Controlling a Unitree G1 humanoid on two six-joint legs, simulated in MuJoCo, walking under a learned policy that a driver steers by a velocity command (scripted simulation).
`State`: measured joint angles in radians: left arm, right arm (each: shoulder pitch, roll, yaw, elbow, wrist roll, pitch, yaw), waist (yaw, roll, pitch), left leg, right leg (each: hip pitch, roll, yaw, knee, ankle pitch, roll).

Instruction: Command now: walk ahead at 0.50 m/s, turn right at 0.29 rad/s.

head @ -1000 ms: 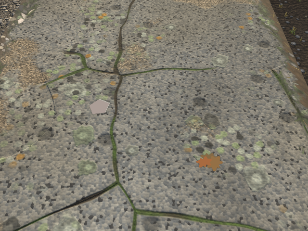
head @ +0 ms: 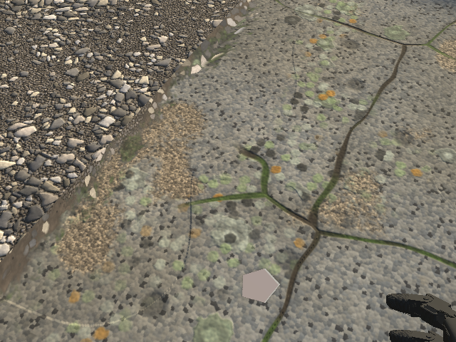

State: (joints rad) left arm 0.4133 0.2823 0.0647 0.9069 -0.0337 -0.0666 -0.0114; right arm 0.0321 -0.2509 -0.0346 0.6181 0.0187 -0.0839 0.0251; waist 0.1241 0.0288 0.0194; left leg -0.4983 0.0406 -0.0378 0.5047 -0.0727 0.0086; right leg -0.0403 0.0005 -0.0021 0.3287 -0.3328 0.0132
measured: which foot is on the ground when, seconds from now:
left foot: up 0.00-0.00, down 0.02-0.52, up 0.54-0.98, down 1.00-1.00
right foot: down 0.00-0.04, up 0.06-0.50, down 0.52-1.00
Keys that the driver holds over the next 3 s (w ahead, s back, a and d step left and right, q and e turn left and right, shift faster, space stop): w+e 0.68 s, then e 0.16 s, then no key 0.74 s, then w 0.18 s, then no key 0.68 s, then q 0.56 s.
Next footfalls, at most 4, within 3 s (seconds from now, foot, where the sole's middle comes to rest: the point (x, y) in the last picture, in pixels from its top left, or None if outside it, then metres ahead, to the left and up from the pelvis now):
0.02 left None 0.16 0.13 -0.77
0.52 right None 0.39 -0.19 -0.77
1.00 left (316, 274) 0.69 -0.15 -0.77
1.30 right None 0.48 -0.30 -0.77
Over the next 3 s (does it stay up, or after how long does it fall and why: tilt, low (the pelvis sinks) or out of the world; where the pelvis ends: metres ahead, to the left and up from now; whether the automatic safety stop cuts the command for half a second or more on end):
stays up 0.63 -0.19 0.01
